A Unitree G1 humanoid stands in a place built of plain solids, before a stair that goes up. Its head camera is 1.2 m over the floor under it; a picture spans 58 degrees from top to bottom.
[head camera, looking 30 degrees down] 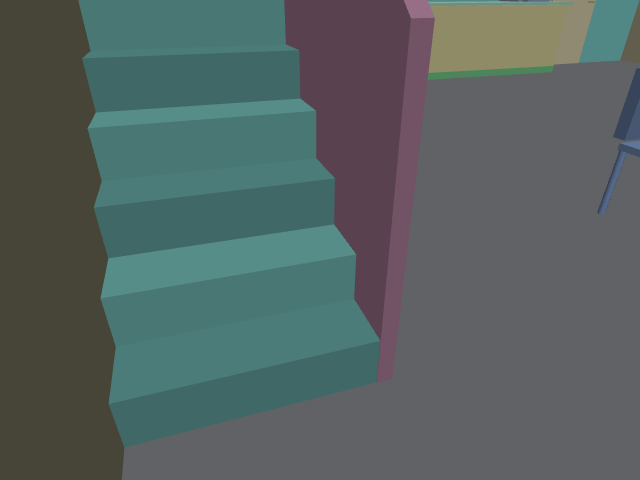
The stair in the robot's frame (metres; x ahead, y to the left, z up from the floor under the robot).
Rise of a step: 0.20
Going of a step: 0.24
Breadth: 0.83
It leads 18 degrees to the left of straight ahead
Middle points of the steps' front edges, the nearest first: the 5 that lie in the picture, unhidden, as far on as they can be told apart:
0.95 0.20 0.20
1.17 0.27 0.39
1.40 0.34 0.59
1.62 0.41 0.79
1.85 0.48 0.98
